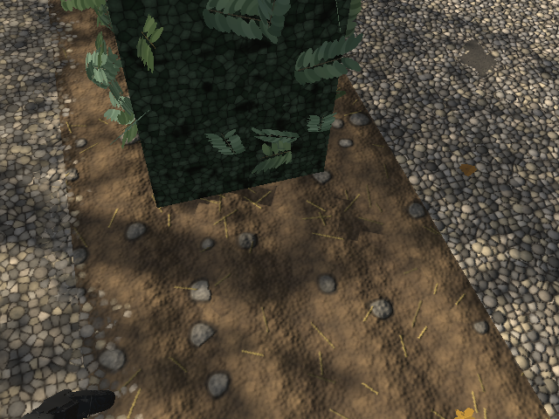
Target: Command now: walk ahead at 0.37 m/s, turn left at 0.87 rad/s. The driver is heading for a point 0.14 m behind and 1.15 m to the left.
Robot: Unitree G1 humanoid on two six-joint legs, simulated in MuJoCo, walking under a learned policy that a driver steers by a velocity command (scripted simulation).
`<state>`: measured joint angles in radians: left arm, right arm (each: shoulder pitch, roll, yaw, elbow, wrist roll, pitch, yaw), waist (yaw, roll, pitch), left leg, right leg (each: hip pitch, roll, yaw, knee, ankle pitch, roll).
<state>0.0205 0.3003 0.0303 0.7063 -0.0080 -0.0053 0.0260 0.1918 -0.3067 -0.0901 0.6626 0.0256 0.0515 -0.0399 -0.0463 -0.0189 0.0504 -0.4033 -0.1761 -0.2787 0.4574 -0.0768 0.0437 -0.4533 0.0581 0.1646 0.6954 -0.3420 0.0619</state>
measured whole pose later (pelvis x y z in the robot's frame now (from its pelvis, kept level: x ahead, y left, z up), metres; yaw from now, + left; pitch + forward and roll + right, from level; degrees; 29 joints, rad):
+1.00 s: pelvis +0.53 +0.38 -0.03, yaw +57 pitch +2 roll +0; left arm 0.04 0.30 0.01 0.58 0.04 -0.06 0.01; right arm 0.43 -0.38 -0.08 0.83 0.00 -0.06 0.01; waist -0.08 0.03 0.05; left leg 0.05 -0.17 -0.27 0.79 -0.45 0.14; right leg -0.56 -0.04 0.00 0.64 -0.11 0.01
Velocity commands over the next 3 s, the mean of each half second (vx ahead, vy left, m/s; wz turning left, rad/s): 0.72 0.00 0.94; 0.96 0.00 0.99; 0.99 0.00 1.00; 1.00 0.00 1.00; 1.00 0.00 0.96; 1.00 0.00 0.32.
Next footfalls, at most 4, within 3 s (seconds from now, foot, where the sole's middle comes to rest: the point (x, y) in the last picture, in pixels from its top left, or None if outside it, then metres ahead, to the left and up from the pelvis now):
0.06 right None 0.09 -0.14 -0.77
0.56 left None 0.31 0.25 -0.77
0.98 right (91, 296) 0.75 0.45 -0.77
1.42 left None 0.73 0.93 -0.77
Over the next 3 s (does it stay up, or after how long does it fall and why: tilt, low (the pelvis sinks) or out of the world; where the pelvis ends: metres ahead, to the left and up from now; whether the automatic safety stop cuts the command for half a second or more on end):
stays up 0.16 1.91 0.00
